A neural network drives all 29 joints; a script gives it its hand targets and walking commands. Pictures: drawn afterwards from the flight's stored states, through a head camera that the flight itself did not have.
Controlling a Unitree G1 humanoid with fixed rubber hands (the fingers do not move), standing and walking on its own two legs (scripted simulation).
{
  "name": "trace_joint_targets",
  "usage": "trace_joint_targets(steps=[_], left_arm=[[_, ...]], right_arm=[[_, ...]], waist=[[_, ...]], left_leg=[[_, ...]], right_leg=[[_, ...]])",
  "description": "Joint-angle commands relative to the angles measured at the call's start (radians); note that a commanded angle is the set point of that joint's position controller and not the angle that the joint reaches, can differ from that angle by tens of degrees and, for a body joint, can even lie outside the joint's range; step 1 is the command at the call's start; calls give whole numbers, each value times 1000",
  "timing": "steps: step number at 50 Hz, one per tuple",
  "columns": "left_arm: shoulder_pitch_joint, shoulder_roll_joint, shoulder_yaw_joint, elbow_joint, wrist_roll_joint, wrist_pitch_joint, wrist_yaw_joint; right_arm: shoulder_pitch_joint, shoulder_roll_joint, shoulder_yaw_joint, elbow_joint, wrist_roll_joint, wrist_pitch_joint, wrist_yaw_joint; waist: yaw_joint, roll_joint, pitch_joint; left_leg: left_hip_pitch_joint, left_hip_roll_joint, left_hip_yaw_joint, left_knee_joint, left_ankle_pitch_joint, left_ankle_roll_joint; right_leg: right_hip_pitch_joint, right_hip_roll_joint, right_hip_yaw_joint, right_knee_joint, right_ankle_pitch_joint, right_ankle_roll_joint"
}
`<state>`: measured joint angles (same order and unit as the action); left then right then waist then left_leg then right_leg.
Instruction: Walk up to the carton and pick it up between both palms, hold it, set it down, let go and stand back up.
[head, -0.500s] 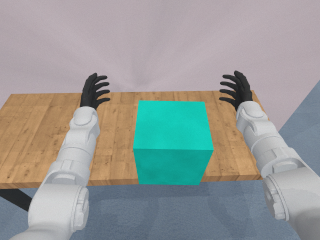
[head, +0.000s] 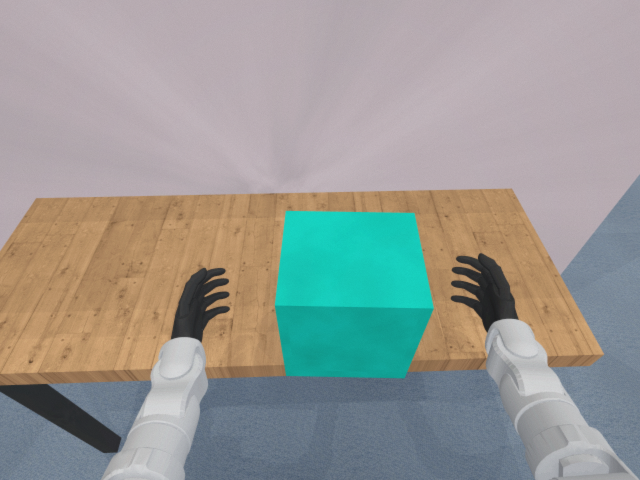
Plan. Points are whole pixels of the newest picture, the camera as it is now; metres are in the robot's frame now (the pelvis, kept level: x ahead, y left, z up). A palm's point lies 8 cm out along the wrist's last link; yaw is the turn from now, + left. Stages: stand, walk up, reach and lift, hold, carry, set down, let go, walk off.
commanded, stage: set down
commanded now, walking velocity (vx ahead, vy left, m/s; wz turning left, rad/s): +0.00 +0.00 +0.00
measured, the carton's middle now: (347, 297) +0.40 -0.01 -0.04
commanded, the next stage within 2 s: none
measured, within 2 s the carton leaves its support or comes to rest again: neither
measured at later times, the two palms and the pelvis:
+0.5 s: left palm (202, 359) +0.29 +0.19 -0.01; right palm (508, 348) +0.29 -0.22 +0.00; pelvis +0.02 +0.00 +0.00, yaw -1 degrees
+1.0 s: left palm (194, 422) +0.23 +0.20 -0.07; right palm (519, 417) +0.22 -0.23 -0.05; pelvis +0.00 +0.00 -0.01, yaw -2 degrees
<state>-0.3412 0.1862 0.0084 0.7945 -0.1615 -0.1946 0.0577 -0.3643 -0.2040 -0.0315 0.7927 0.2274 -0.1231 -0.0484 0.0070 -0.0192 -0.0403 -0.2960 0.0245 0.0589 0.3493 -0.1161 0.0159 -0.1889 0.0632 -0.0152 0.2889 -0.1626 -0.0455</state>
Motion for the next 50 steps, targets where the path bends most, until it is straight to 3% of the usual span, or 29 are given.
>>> trace_joint_targets(steps=[1,9,13,16,17,18,19,21,24,27,30,34,37,41,46,50], left_arm=[[-288,86,-38,-193,-46,-223,51],[17,42,1,-133,35,-271,26],[129,22,21,-158,71,-291,3],[183,11,17,-195,76,-321,-5],[-277,27,-51,-352,21,-308,37],[-104,25,-102,-310,3,-280,69],[-135,31,-109,-347,-21,-274,78],[-61,33,-130,-317,-33,-268,83],[118,0,-69,-141,27,-269,56],[212,-28,32,12,108,-276,19],[217,-33,67,33,121,-326,4],[192,-21,53,-46,118,-422,7],[193,-1,25,-128,97,-465,15],[195,23,-40,-182,25,-473,22],[226,42,-84,-115,-47,-389,28],[268,55,-75,-80,-31,-323,32]], right_arm=[[-296,-116,-34,-220,-12,-139,33],[-11,-90,-9,-121,-16,-225,15],[89,-78,6,-142,-20,-295,4],[148,-78,15,-163,-21,-348,8],[-324,-186,-101,-287,-24,-319,13],[-152,-166,-53,-237,-9,-288,30],[-171,-176,-82,-286,-13,-271,36],[-89,-161,-44,-274,-6,-251,54],[79,-120,7,-98,24,-262,63],[162,-101,53,65,53,-302,59],[148,-102,68,73,55,-365,50],[135,-117,74,10,70,-479,56],[152,-137,63,-66,68,-535,69],[189,-156,14,-135,25,-549,81],[226,-87,-20,-59,-45,-447,91],[255,-41,-7,-20,-51,-386,100]], waist=[[16,45,-411],[18,27,-423],[17,4,-377],[17,2,-322],[-82,-11,-478],[-50,-4,-327],[-59,-28,-306],[-39,-30,-291],[-3,22,-326],[8,70,-333],[2,36,-253],[-4,-6,-214],[-2,-40,-233],[-18,-57,-291],[-12,-14,-279],[11,30,-231]], left_leg=[[321,1,-47,41,92,-27],[246,-4,-54,64,202,-29],[252,-4,-66,68,277,-34],[271,-3,-71,71,302,-46],[206,-12,-69,7,133,-78],[248,-1,-51,7,37,-84],[228,5,-58,-2,-8,-81],[237,19,-46,-3,-36,-68],[249,14,-49,57,159,-49],[203,-16,-61,114,320,-55],[141,-32,-67,105,267,-43],[147,-42,-54,98,231,-36],[178,-39,-37,101,214,-49],[218,-22,-13,112,104,-70],[153,0,-5,88,-96,-63],[127,1,-15,93,-89,-55]], right_leg=[[-147,-42,45,-9,121,22],[-79,-49,91,28,305,35],[-46,-41,101,29,400,36],[-49,-30,102,24,402,32],[-126,-7,31,40,295,46],[-123,-7,38,42,208,45],[-147,-8,30,35,150,48],[-140,-22,43,37,96,44],[-123,-45,76,36,241,20],[-95,-73,97,45,385,-4],[-72,-88,114,80,455,11],[-75,-67,125,124,480,38],[-84,-37,112,135,419,49],[-170,-9,87,122,198,46],[-267,-43,80,87,-97,33],[-292,-57,79,78,-123,26]])
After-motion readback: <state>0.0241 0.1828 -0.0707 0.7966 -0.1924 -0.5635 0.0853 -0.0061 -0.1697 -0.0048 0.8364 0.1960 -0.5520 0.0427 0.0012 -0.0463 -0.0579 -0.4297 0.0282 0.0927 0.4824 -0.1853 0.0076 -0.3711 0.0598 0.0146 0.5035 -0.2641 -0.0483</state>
